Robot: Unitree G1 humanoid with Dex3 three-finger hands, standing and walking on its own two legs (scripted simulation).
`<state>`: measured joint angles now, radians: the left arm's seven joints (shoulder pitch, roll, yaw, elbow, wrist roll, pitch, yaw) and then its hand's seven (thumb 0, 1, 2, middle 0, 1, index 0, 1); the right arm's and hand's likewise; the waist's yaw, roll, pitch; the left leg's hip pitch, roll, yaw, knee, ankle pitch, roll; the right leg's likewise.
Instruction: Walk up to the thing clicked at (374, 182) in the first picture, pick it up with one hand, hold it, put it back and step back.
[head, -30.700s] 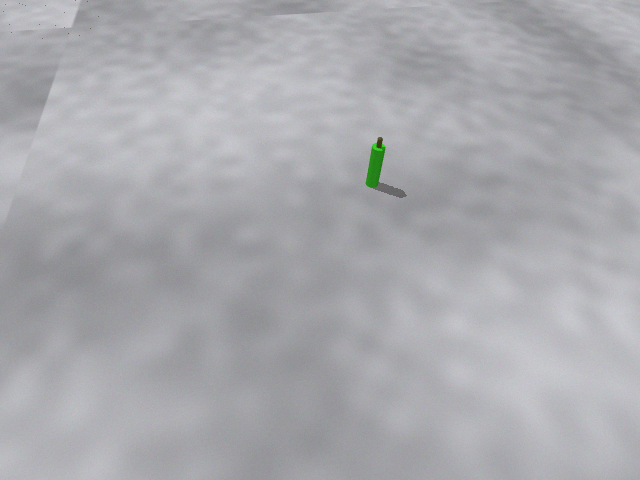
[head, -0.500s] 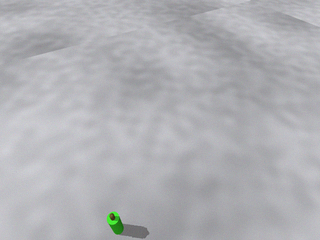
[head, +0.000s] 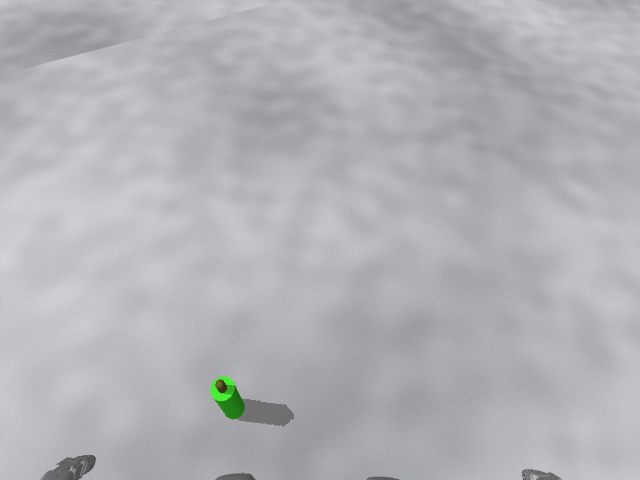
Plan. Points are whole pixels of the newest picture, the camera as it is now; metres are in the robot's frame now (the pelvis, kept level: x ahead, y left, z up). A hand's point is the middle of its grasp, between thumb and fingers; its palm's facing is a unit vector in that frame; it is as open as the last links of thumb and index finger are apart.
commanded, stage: step back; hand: left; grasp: from the side
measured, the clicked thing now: (227, 397) +0.36 +0.21 -0.63
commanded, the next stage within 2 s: none
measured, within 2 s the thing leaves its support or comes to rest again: neither
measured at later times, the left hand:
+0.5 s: hand out of the picture +0.04 +0.30 -0.17, palm faces -0.10 -0.93 -0.36, open 7.3 cm
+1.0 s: hand out of the picture -0.08 +0.29 -0.15, palm faces -0.03 -0.92 -0.38, open 7.4 cm
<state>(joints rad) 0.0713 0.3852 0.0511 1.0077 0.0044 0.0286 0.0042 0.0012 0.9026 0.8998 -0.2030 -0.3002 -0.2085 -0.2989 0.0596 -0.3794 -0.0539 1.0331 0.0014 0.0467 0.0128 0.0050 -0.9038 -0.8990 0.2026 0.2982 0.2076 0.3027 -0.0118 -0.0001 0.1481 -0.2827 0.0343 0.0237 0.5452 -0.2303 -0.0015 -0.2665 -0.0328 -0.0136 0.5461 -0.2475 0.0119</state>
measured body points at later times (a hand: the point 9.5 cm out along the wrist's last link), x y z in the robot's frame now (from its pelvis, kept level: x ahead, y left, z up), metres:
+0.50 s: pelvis -0.09 +0.04 +0.00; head -0.01 +0.06 +0.44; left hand +0.05 +0.35 -0.14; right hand -0.04 -0.27 -0.11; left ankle -0.05 +0.13 -0.73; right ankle -0.12 -0.10 -0.67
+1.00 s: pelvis -0.23 +0.03 -0.01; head -0.16 +0.03 +0.43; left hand -0.08 +0.33 -0.12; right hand -0.14 -0.29 -0.13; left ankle -0.23 +0.14 -0.74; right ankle -0.16 -0.09 -0.73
